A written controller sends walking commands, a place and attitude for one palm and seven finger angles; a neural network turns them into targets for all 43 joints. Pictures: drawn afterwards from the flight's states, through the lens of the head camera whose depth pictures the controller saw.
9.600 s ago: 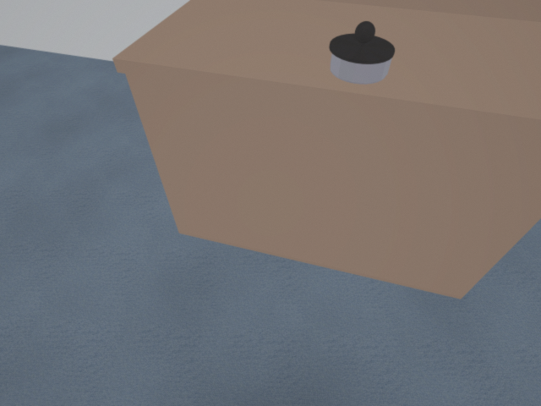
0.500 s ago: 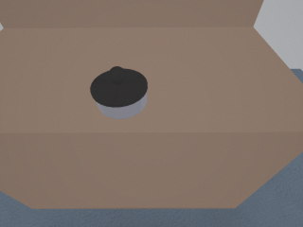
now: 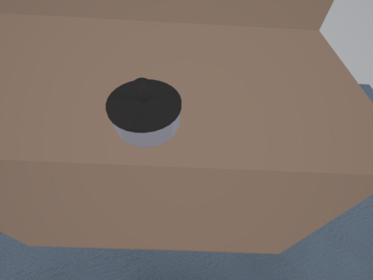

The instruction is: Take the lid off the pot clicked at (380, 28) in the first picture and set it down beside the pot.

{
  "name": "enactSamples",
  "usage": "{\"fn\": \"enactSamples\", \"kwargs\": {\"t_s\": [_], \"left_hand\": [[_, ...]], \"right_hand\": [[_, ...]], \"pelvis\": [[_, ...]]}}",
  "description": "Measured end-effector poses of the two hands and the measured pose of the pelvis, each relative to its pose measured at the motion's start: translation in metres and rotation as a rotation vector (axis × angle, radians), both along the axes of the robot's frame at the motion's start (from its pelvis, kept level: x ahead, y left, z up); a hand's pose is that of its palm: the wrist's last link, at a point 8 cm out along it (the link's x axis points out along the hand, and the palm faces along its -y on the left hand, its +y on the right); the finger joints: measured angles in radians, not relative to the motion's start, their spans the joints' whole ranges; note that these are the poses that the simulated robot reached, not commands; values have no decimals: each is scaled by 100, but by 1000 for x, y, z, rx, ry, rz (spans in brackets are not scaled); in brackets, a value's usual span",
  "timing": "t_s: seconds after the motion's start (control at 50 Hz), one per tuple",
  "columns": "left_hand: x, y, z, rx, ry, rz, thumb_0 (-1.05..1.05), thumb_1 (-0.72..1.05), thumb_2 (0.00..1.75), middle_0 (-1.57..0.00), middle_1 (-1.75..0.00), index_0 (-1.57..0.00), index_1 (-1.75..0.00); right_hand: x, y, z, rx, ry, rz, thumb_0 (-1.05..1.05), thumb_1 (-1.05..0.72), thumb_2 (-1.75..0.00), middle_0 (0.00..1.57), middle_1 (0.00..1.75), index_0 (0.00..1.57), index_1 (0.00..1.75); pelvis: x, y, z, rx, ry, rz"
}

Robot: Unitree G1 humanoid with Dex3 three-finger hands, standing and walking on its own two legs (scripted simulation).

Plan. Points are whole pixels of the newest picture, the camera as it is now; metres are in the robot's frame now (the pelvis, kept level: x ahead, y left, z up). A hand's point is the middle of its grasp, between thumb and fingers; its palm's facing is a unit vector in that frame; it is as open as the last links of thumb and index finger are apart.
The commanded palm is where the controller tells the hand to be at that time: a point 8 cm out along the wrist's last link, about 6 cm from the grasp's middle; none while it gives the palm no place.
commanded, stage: look again from close up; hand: left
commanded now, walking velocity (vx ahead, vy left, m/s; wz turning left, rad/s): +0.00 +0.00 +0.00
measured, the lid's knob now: (142, 89) +0.44 +0.13 +0.17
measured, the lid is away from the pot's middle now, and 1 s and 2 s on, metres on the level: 0.00 0.00 0.00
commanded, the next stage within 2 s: lift the closed hand beside the body in 0.42 s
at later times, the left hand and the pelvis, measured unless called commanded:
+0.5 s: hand out of the picture +0.04 +0.18 -0.17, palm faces +0.03 -0.98 -0.20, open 7.3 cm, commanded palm none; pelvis +0.01 +0.00 +0.00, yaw +0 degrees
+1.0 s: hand (74, 279) +0.12 +0.20 +0.04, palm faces +0.32 -0.89 -0.32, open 3.7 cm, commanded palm +0.07 +0.24 +0.08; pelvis -0.01 -0.03 +0.01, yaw +3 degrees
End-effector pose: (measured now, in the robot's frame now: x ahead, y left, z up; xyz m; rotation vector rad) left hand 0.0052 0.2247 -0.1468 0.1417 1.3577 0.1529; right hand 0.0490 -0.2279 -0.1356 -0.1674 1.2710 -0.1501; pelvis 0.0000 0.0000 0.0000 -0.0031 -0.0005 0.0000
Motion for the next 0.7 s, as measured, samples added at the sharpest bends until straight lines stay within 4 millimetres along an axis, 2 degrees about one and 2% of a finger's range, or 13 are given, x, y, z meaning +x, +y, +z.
{"fn": "enactSamples", "kwargs": {"t_s": [0.36,0.54,0.58,0.62,0.66,0.7], "left_hand": [[21,4,4,14,-25,-2,0,91,90,-20,-30,-20,-30],[23,2,5,21,-26,-6,0,91,90,-20,-30,-20,-30],[46,4,23,44,-173,26,1,91,90,-21,-31,-21,-31],[77,7,58,113,-394,37,1,91,90,-23,-33,-23,-33],[98,7,87,164,-546,38,1,91,90,-26,-37,-26,-36],[109,6,105,182,-638,27,1,91,90,-31,-42,-31,-42]], "right_hand": [[-3,-2,0,-2,37,-4,0,-91,-90,20,30,20,30],[-9,-4,-2,1,60,-7,0,-91,-90,20,30,20,30],[-2,-5,4,2,-27,15,0,-91,-90,20,30,20,30],[14,-5,11,2,-152,44,0,-91,-90,20,30,20,30],[35,-5,16,21,-263,61,1,-91,-90,20,30,20,30],[60,-6,25,37,-365,70,1,-91,-90,20,30,20,30]], "pelvis": [[9,-2,2,4,-2,5],[11,-3,3,1,-1,6],[11,-3,3,3,-3,13],[12,-3,4,10,-9,23],[12,-3,5,15,-15,33],[9,-6,6,15,-18,35]]}}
